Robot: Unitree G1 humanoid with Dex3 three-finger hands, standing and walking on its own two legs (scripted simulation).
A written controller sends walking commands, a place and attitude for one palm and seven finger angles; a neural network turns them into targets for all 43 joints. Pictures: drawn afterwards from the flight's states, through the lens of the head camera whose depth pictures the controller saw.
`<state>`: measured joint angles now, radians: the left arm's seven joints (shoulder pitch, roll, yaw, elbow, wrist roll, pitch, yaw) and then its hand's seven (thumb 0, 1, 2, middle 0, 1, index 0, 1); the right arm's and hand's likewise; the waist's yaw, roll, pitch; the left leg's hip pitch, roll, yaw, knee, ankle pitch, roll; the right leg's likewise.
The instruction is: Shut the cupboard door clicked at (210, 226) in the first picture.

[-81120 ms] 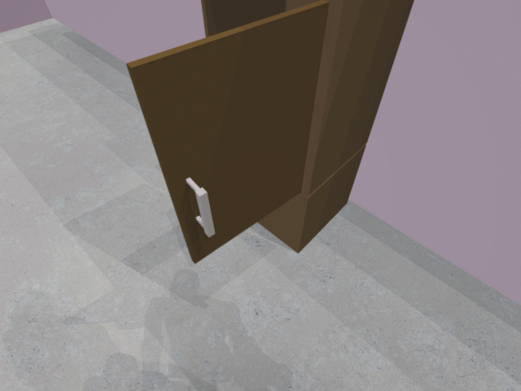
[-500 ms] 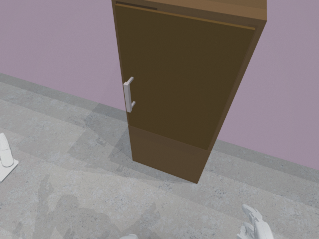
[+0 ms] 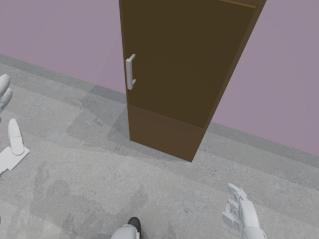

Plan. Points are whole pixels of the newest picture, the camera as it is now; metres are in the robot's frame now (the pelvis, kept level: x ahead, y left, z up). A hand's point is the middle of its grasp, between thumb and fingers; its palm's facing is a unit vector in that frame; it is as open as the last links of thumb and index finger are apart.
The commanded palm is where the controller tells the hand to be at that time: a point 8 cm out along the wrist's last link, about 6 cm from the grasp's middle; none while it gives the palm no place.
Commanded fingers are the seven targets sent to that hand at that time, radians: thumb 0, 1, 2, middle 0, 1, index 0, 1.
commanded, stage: stop stepping back and stand still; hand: left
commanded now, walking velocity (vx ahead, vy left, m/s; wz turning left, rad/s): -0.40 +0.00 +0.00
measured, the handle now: (131, 72) +0.77 +0.18 -0.08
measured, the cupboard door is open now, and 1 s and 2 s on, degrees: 0 0 0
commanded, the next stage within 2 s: let the arm hang, fingers relaxed in 0.98 s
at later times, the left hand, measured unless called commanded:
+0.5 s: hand out of the picture +0.14 +0.27 +0.18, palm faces +0.34 -0.83 -0.44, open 7.4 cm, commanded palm +0.08 +0.32 +0.19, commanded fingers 0.00 0.90 0.90 -0.20 -0.30 -0.20 -0.30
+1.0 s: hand out of the picture +0.15 +0.30 +0.18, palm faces +0.37 -0.81 -0.46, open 7.4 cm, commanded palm +0.10 +0.35 +0.19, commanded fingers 0.00 0.90 0.90 -0.20 -0.30 -0.20 -0.30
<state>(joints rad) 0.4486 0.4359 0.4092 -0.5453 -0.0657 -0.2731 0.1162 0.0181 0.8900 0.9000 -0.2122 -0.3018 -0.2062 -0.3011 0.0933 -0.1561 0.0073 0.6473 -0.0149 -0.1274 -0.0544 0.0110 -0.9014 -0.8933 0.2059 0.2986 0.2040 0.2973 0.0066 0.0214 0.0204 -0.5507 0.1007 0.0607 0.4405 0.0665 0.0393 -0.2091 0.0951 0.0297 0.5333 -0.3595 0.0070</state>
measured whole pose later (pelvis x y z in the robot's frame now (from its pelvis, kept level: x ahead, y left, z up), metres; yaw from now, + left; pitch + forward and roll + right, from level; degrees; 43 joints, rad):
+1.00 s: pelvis -0.06 +0.05 +0.01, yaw -3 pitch +0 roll -2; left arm 0.59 0.43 0.40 -0.50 -0.06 -0.17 0.15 0.01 0.89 0.90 -0.22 -0.30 -0.21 -0.30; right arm 0.24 -0.19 0.03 0.62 -0.01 -0.07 -0.05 0.01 -0.90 -0.89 0.21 0.30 0.20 0.30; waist -0.02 0.03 -0.05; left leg -0.41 -0.02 0.08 0.53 -0.24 -0.01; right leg -0.18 0.09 -0.03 0.45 -0.27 -0.06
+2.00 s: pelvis -0.03 +0.01 +0.02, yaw -3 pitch -2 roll +0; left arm 0.28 0.18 -0.01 1.11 0.02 -0.01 0.03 0.00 0.91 0.90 -0.20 -0.30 -0.20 -0.30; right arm 0.25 -0.18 -0.01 1.12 -0.02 0.01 -0.02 0.00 -0.91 -0.89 0.20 0.30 0.20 0.30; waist -0.03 0.01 -0.01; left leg -0.26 -0.03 0.04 0.39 -0.10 0.04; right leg -0.05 0.04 0.00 0.39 -0.31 -0.04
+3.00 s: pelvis +0.01 +0.00 +0.02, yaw -3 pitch -2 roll +1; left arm 0.36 0.12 0.00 1.14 0.01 -0.01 0.04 0.00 0.91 0.90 -0.20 -0.30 -0.20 -0.30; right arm 0.27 -0.14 0.01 1.14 -0.02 0.00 -0.04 0.00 -0.91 -0.89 0.20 0.30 0.20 0.30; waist 0.00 -0.01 0.03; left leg -0.22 -0.03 0.04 0.42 -0.17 0.03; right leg 0.01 0.04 0.00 0.36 -0.34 -0.05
